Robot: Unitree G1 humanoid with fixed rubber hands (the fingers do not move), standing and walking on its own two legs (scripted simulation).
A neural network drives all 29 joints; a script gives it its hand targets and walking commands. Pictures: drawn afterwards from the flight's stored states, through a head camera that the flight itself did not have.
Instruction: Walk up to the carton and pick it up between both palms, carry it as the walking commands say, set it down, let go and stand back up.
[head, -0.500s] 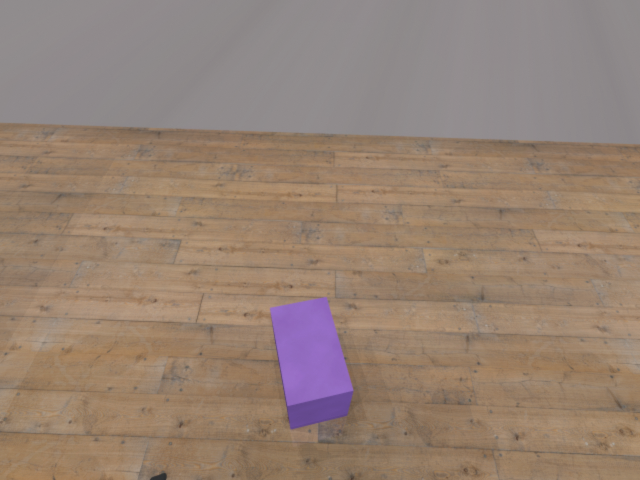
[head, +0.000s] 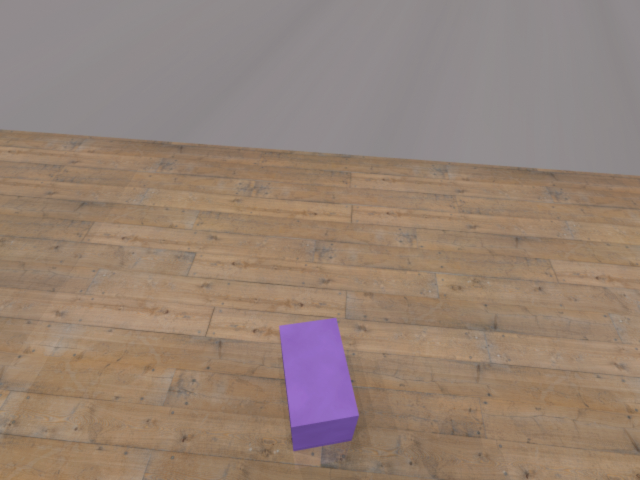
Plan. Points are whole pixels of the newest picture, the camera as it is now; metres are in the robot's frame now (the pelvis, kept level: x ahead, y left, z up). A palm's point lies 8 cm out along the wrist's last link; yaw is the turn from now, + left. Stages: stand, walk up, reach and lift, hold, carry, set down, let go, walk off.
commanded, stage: walk up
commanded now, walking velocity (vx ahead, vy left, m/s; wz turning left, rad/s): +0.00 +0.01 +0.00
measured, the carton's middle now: (315, 383) +0.52 +0.00 -0.67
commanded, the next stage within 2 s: stand in 1.54 s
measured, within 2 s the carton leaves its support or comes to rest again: neither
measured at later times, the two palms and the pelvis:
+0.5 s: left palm out of the picture +0.02 +0.24 -0.14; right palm out of the picture -0.03 -0.22 -0.14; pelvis +0.02 +0.00 +0.00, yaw +3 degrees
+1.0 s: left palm out of the picture +0.07 +0.18 -0.15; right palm (517, 478) +0.17 -0.28 -0.15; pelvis +0.09 -0.05 -0.01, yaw +8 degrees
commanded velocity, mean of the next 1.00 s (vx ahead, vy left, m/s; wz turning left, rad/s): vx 0.08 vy -0.02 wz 0.08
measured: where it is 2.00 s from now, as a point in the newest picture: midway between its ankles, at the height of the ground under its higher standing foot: outside the picture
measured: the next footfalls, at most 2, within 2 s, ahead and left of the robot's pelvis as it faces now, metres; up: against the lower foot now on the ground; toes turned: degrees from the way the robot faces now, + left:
right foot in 0.68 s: +0.15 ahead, -0.18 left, +0.00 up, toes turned +12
left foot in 0.98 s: +0.10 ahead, +0.08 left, +0.00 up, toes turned +7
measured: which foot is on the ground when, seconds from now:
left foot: down 0.00-0.68, up 0.70-0.96, down 0.98-1.00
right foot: down 0.00-0.42, up 0.44-0.66, down 0.68-1.00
